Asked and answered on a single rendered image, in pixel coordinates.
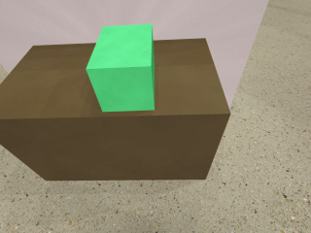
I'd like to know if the pedestal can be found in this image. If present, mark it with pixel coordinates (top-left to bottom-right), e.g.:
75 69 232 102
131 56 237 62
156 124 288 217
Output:
0 38 231 182

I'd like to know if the carton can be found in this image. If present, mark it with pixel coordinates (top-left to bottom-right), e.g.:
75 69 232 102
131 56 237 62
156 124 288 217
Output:
86 23 155 112

